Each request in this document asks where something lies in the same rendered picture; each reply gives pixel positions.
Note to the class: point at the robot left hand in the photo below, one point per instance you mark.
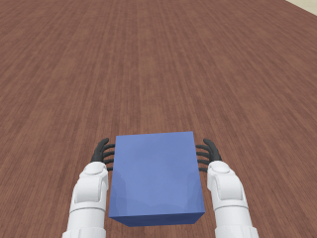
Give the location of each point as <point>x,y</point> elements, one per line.
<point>99,154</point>

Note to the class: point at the carton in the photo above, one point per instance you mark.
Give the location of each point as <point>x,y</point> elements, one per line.
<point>156,180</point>

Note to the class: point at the left robot forearm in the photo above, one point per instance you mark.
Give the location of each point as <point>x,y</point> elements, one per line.
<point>88,203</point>

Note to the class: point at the right robot forearm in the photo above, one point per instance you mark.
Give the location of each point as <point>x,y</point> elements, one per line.
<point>230,205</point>

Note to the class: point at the robot right hand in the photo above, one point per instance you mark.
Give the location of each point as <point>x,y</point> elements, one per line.
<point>213,154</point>

